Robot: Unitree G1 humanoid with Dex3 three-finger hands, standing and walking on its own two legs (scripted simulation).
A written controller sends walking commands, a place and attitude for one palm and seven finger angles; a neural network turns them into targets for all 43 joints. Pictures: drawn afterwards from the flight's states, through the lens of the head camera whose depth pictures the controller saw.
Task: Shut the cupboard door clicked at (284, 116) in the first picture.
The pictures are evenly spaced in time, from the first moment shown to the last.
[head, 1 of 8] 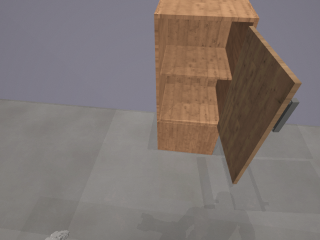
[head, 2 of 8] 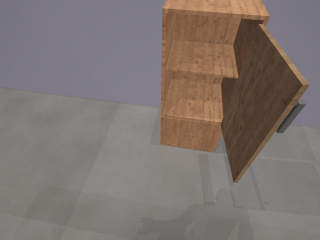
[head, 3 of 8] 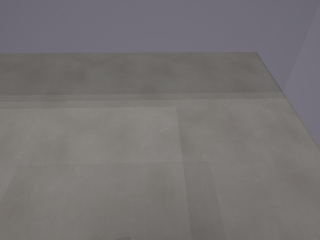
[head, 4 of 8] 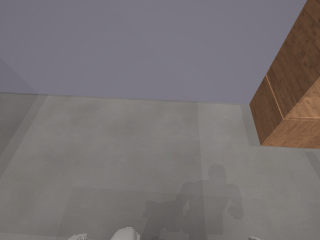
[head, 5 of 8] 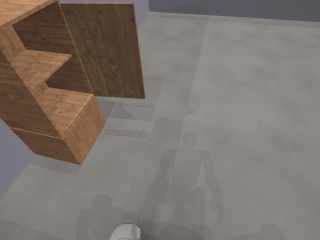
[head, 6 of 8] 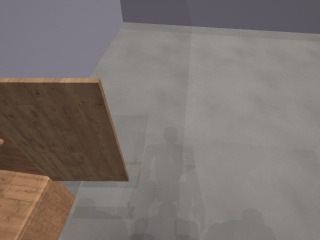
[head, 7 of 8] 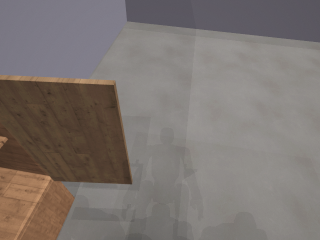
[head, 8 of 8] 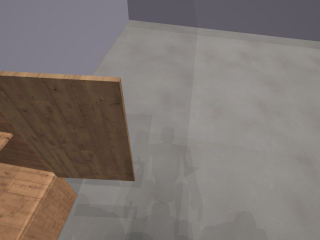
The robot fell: no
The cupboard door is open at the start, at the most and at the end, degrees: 98 98 98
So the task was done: no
